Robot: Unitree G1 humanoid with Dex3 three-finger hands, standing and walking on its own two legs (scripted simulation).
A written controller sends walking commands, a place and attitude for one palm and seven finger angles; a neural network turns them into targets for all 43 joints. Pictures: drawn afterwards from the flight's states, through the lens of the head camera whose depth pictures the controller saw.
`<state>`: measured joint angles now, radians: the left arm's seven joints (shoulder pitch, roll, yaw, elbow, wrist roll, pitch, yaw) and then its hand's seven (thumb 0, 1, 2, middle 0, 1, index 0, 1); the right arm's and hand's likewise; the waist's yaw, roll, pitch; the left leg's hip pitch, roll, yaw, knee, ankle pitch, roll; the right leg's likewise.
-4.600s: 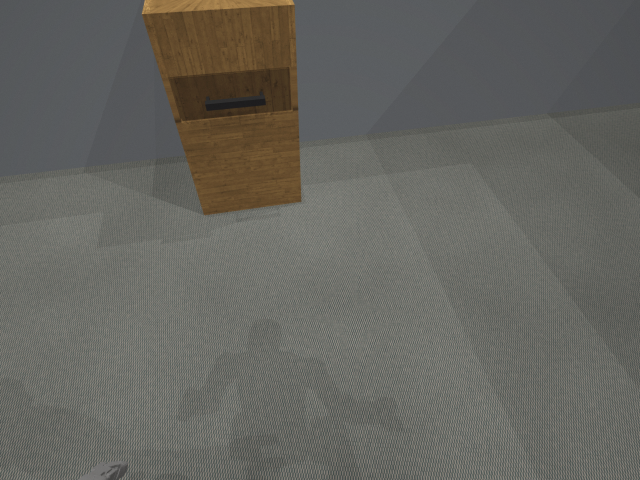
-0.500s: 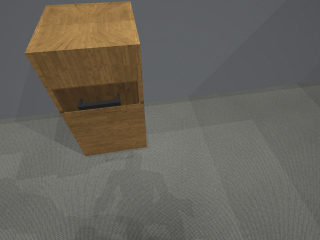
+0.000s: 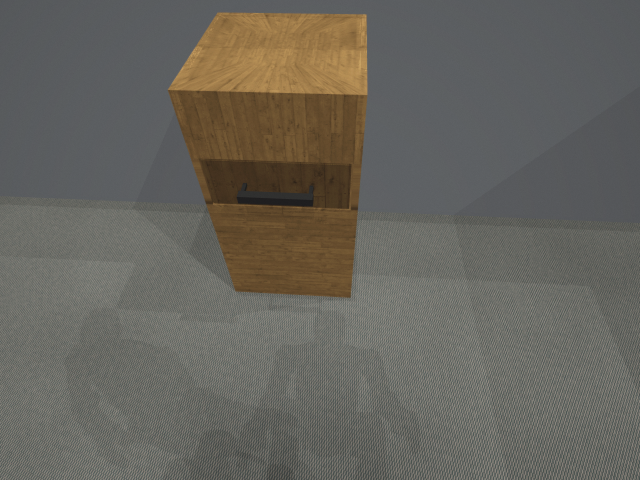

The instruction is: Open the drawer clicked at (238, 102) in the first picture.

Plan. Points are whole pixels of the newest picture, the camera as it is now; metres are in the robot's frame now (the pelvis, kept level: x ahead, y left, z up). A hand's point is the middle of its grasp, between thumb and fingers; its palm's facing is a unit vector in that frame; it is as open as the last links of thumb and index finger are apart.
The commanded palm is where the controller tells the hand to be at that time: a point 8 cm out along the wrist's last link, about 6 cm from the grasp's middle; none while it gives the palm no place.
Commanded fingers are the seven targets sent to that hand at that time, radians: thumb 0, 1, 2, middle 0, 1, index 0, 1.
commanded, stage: take the last steps up to it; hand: left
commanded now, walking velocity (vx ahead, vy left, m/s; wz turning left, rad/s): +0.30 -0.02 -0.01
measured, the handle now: (276, 193) +0.81 +0.21 -0.23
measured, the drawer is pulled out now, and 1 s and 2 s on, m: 0.00 0.00 0.00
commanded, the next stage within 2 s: come to a stop and stand still in 0.80 s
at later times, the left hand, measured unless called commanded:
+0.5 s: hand (224, 430) +0.21 +0.18 -0.18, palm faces -0.03 -0.97 -0.22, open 7.4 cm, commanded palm none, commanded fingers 0.00 0.90 0.90 -0.20 -0.30 -0.20 -0.30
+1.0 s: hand (236, 412) +0.24 +0.17 -0.20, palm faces +0.06 -0.99 -0.13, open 7.4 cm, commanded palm none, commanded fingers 0.00 0.90 0.90 -0.20 -0.30 -0.20 -0.30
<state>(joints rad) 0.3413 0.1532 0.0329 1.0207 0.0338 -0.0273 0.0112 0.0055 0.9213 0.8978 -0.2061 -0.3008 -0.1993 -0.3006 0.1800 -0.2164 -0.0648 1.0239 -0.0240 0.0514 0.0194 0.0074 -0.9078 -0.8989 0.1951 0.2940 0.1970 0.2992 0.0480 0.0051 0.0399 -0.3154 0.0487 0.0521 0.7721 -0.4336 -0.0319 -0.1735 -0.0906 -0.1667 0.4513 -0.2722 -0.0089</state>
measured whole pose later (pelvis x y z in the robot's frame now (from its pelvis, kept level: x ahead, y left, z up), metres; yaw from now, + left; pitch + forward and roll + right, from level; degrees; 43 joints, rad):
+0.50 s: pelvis +0.12 -0.01 -0.02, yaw -2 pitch -1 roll +1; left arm 0.15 0.19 0.06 1.03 0.02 -0.03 -0.03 0.00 0.91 0.90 -0.20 -0.30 -0.19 -0.30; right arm 0.42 -0.16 -0.05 1.16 -0.02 -0.03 -0.02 0.00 -0.91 -0.90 0.20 0.29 0.20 0.30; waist -0.03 0.02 0.08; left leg -0.02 0.08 0.12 0.56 -0.48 -0.03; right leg -0.40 -0.07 -0.13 0.62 -0.19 -0.03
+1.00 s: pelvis +0.28 +0.01 -0.01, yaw -1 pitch -1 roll -1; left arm 0.33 0.15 0.04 1.14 0.01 0.00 0.02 0.00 0.92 0.90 -0.20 -0.30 -0.19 -0.30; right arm 0.17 -0.14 -0.02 1.04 -0.03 -0.05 -0.02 0.00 -0.91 -0.90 0.20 0.29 0.20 0.30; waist 0.03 -0.05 0.05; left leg -0.31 0.04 0.16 0.57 -0.24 0.06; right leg -0.23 -0.04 -0.09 0.81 -0.51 0.00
